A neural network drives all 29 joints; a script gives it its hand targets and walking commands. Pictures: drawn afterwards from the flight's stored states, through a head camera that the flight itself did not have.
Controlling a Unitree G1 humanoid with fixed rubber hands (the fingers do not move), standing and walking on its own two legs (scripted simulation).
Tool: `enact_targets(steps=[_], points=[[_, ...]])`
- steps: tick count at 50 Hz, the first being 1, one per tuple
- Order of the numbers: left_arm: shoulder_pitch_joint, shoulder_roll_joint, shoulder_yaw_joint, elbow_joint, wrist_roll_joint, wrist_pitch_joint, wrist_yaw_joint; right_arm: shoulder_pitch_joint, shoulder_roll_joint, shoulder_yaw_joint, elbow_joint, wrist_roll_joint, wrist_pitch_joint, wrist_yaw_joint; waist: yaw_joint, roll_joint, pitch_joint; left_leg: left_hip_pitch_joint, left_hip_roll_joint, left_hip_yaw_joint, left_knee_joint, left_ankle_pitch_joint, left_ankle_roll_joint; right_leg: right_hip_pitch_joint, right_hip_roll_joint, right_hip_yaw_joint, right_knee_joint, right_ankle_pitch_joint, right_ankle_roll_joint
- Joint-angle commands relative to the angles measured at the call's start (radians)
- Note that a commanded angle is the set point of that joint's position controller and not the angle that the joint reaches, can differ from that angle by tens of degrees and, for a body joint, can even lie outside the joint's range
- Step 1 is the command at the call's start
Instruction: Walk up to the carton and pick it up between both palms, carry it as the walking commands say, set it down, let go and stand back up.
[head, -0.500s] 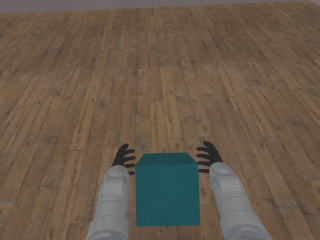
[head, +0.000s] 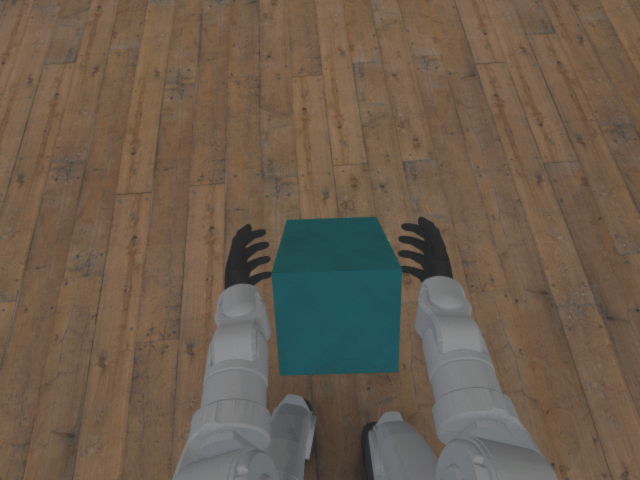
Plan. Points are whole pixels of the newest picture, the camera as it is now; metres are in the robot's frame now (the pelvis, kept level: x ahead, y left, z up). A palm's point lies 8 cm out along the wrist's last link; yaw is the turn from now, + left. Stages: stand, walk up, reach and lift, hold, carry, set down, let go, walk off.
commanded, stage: set down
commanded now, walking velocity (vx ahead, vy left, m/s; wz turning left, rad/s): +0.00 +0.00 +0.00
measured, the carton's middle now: (334, 285) +0.39 +0.03 -0.19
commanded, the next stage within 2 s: none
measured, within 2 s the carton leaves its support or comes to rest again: neither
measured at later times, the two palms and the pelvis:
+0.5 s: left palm (251, 286) +0.37 +0.16 -0.14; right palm (413, 278) +0.40 -0.09 -0.14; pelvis +0.00 +0.00 -0.07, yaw +0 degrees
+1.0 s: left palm (260, 287) +0.39 +0.17 -0.23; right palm (400, 279) +0.42 -0.08 -0.23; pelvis -0.02 +0.00 -0.15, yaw -1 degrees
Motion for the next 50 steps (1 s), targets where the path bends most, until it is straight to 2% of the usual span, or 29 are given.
enact_targets(steps=[1,12,24,38,50], points=[[-0.538,-0.893,-0.575,0.063,-0.100,-0.041,-0.258,-0.523,0.892,0.537,0.082,0.087,-0.031,0.262,0.019,0.030,-0.716,0.443,-0.055,0.026,-0.003,0.108,0.000,0.062,0.044,-0.002,-0.070,0.073,-0.019],[-0.556,-0.860,-0.578,0.090,-0.117,-0.044,-0.251,-0.528,0.891,0.536,0.131,0.104,-0.037,0.238,0.021,0.017,-0.788,0.292,-0.072,0.042,0.139,0.145,-0.010,-0.113,0.060,-0.011,0.067,0.076,-0.004],[-0.595,-0.819,-0.587,0.103,-0.153,-0.080,-0.223,-0.583,0.870,0.576,0.121,0.152,-0.076,0.187,0.026,0.010,-0.888,0.158,-0.091,0.053,0.304,0.188,-0.019,-0.238,0.084,-0.027,0.221,0.114,0.013],[-0.726,-0.777,-0.574,0.110,-0.182,-0.076,-0.199,-0.716,0.852,0.572,0.143,0.187,-0.071,0.141,0.033,0.011,-0.950,-0.002,-0.108,0.081,0.458,0.119,-0.025,-0.349,0.106,-0.047,0.371,0.059,0.025],[-0.873,-0.758,-0.522,0.142,-0.189,-0.051,-0.194,-0.856,0.829,0.523,0.186,0.193,-0.047,0.130,0.041,0.012,-0.980,-0.112,-0.114,0.102,0.563,0.056,-0.029,-0.457,0.123,-0.074,0.488,-0.003,0.029]])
